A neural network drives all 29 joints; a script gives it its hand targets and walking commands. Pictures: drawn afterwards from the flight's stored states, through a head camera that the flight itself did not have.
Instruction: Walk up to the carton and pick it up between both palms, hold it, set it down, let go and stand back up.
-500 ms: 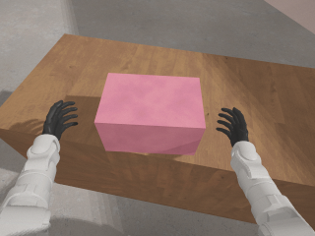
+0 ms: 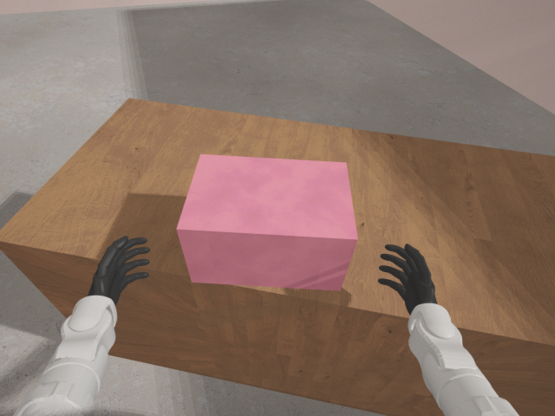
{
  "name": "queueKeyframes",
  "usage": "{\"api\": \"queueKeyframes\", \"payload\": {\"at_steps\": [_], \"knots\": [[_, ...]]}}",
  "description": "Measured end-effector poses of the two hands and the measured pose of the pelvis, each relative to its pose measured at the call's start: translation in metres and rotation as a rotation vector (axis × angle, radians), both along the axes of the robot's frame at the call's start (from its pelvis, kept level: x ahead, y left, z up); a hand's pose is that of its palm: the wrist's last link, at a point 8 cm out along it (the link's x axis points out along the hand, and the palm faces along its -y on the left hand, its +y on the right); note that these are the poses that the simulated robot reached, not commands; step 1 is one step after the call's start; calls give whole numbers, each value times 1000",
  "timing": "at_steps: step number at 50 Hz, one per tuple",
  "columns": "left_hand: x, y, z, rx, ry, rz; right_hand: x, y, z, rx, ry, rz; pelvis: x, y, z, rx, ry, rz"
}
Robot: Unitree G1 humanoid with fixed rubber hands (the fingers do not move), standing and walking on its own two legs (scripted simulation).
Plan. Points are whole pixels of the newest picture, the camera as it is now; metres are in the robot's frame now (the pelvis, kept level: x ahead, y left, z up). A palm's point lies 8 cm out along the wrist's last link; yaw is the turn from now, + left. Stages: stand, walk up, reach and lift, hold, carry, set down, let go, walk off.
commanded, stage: set down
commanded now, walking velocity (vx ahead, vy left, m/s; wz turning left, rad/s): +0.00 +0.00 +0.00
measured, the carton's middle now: (269, 221) +0.48 +0.02 -0.03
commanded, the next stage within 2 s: let go in 1.10 s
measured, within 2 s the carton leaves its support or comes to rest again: neither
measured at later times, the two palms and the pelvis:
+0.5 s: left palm (105, 328) +0.26 +0.27 -0.01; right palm (434, 329) +0.25 -0.22 -0.01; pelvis -0.02 -0.02 +0.00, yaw +1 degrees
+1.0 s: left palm (113, 376) +0.21 +0.25 -0.06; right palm (432, 369) +0.20 -0.22 -0.05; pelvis +0.00 -0.01 +0.01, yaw -1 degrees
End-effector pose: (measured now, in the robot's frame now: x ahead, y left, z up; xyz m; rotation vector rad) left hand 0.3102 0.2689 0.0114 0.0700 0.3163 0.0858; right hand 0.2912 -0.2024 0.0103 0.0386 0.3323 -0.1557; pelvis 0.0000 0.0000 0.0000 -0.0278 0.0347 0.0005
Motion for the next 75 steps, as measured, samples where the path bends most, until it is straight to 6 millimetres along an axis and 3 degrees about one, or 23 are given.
{"api": "queueKeyframes", "payload": {"at_steps": [7, 17, 28, 39, 44, 48, 63, 67, 75], "knots": [[-22, 1, -14, 3, 32, 34, -12, -6, -10, -12, 19, -3, -5, -4, -2, 4, -13, 9], [-37, 1, -15, 7, 43, 53, -25, -19, -12, -34, 46, -3, -14, -14, -4, 11, -43, 10], [-56, -6, -30, 6, 128, 62, -48, -19, -29, -37, 137, 8, -18, -20, 0, 18, -69, 9], [-87, -8, -52, 5, 222, 79, -74, -15, -45, -49, 217, 10, -8, -20, 6, 20, -84, 4], [-91, -10, -52, 4, 200, 75, -77, -14, -43, -54, 190, -1, -3, -18, 7, 21, -83, 2], [-96, -13, -61, 32, 282, 61, -81, -13, -53, -66, 255, 26, 1, -15, 10, 19, -98, -6], [-132, -45, -87, 71, 546, 25, -136, -28, -82, -105, 458, 41, 23, -13, 17, 25, -112, -39], [-130, -51, -85, 68, 537, 24, -138, -31, -78, -115, 443, 33, 26, -16, 18, 27, -101, -43], [-114, -54, -79, 88, 515, 6, -125, -31, -73, -131, 414, 54, 29, -17, 19, 27, -86, -47]]}}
